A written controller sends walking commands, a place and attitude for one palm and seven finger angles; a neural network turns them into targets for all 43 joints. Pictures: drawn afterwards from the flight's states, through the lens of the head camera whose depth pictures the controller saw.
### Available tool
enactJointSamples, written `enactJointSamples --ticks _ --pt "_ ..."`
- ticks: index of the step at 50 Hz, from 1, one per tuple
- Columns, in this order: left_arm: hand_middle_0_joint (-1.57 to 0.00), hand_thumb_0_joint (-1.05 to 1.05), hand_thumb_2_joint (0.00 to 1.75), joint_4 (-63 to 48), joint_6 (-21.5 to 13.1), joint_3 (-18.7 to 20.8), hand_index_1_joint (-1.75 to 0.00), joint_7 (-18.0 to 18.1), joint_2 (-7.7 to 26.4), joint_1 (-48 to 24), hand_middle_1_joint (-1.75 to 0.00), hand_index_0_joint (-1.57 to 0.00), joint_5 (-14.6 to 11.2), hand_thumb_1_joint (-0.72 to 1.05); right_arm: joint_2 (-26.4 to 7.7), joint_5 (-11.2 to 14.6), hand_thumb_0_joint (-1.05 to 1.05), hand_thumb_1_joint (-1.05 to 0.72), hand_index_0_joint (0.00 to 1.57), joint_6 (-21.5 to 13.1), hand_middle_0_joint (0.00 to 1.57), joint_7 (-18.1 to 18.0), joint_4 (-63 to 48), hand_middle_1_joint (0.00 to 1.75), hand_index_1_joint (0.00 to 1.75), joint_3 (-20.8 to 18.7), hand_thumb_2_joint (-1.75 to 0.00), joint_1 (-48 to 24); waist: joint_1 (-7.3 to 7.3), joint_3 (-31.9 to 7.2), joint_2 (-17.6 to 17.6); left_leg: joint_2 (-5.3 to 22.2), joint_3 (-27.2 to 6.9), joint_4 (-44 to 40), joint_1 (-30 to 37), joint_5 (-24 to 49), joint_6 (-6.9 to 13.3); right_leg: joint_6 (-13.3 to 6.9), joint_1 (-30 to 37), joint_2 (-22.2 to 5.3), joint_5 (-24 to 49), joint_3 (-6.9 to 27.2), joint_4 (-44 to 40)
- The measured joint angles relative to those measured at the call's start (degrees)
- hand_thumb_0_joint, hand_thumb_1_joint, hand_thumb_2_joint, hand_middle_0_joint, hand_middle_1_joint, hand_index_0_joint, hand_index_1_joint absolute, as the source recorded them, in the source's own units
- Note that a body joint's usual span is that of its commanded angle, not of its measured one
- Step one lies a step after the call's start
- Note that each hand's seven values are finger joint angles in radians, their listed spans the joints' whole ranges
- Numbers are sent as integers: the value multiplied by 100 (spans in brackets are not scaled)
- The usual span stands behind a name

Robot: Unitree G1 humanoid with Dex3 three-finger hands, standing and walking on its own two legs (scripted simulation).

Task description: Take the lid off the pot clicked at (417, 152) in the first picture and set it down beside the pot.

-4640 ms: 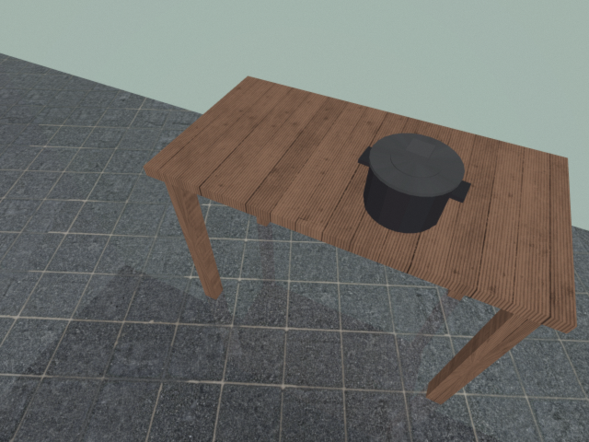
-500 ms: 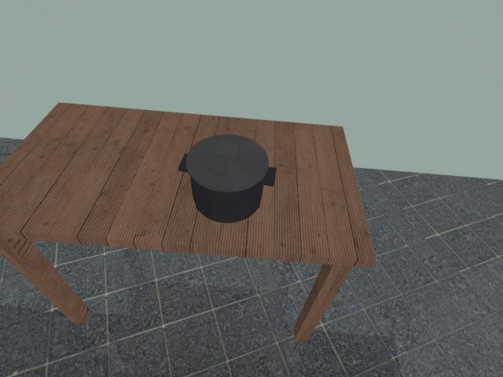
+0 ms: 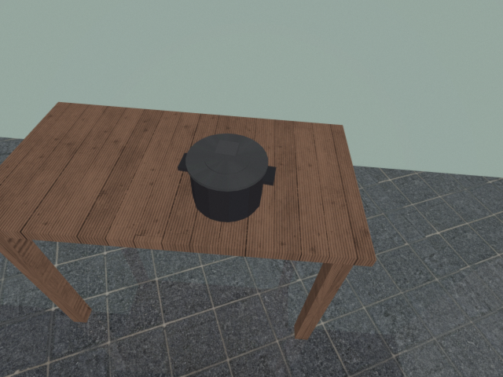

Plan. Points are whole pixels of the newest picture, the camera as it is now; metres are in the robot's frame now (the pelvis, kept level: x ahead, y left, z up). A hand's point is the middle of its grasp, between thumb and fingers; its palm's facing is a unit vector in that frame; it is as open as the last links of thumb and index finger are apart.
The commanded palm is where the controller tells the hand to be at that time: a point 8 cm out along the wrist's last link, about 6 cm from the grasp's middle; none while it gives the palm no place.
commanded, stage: look again from close up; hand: left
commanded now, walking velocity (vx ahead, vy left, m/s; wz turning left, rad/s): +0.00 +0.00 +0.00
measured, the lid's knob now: (227, 150) +0.56 +0.10 +0.04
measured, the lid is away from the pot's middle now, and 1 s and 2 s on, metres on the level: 0.00 0.00 0.00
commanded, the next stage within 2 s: shuffle to correct the standing spot in 0.30 s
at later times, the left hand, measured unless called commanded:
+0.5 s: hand out of the picture -0.04 +0.16 -0.18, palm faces +0.05 -0.99 -0.14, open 7.4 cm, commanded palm none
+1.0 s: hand out of the picture +0.03 +0.14 -0.20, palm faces +0.08 -0.99 -0.11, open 7.4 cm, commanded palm none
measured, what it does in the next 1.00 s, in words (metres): lifts its right foot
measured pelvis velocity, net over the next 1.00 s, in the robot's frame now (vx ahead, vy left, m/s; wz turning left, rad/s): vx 0.09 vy -0.01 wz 0.03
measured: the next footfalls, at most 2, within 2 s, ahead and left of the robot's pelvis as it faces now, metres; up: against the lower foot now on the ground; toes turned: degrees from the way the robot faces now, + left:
right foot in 1.22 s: +0.22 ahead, -0.17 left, +0.00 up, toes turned +1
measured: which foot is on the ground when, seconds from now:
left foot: down 0.00-1.00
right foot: down 0.00-0.92, up 0.94-1.00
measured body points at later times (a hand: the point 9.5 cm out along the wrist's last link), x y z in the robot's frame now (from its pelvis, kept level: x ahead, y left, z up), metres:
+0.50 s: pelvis +0.00 +0.00 +0.00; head +0.00 +0.01 +0.45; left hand -0.04 +0.21 -0.17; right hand -0.01 -0.21 -0.16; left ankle +0.00 +0.08 -0.74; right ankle -0.01 -0.13 -0.74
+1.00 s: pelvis +0.09 -0.01 -0.01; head +0.10 +0.02 +0.44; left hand +0.03 +0.19 -0.19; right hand +0.09 -0.23 -0.16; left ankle +0.03 +0.07 -0.74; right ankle +0.01 -0.13 -0.69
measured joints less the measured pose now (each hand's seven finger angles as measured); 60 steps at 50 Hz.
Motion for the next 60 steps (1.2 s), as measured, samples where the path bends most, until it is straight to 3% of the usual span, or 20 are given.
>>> enactJointSamples --ticks 24,39,42,44,47,49,51,55,60 --pt "-20 0 90 35 -13 12 -30 1 -70 118 -30 -20 12 91 76 -3 1 -92 20 -3 20 1 24 30 30 -7 -90 98 2 -30 18 -9 -30 50 -48 -19 -4 -12 -49 -11 -43 -30 76" --pt "-20 0 90 -8 -110 161 -30 -64 -73 449 -30 -20 33 91 144 -38 1 -91 20 -38 20 32 4 30 30 -122 -90 440 -21 -170 105 145 -162 878 -306 -774 -101 -153 -141 126 -735 -162 635" --pt "-20 0 90 -11 -173 211 -30 -28 -80 516 -30 -20 42 91 161 -53 1 -91 20 -24 20 24 -2 30 30 -147 -90 360 3 -125 55 244 -25 1403 -500 -979 -63 -182 -30 178 -892 -246 679" --pt "-20 0 90 10 -185 222 -30 -10 -88 573 -30 -20 58 91 155 -56 1 -91 20 -36 20 21 -33 30 30 -164 -90 265 31 -85 -5 258 92 1317 -524 -1014 -31 -166 55 189 -1018 -265 748" --pt "-20 0 90 170 -92 200 -30 -27 -86 585 -30 -20 15 91 150 -96 2 -92 20 -183 20 -42 -69 30 30 -166 -90 100 4 -47 -244 153 287 1145 -255 -1061 28 -199 -256 60 -1250 -75 1731" --pt "-20 0 90 246 23 171 -30 -16 -110 417 -30 -20 -7 91 120 -98 2 -92 20 -290 20 -125 -159 30 30 -117 -90 129 -111 -36 -196 143 248 895 -39 -995 61 -248 -705 143 -1588 69 2802" --pt "-20 1 90 169 95 178 -30 10 -113 147 -30 -20 -19 91 117 -103 1 -92 19 -281 20 -173 -184 30 30 -79 -90 177 -161 19 -93 152 132 594 166 -860 62 -237 -1022 154 -1727 94 3137" --pt "-20 2 90 -180 139 234 -30 80 16 -418 -30 -20 10 93 193 -90 1 -92 19 -124 20 -158 -115 30 30 -13 -90 136 -109 243 4 155 -21 151 463 -671 -8 -160 -1335 -3 -1226 109 2378" --pt "-20 2 90 -499 97 349 -30 45 316 -702 -30 -20 -19 94 279 -35 1 -91 20 29 20 -119 -143 30 30 -61 -90 40 -65 429 7 148 -29 313 589 -882 -154 -146 -1189 -126 222 107 1036"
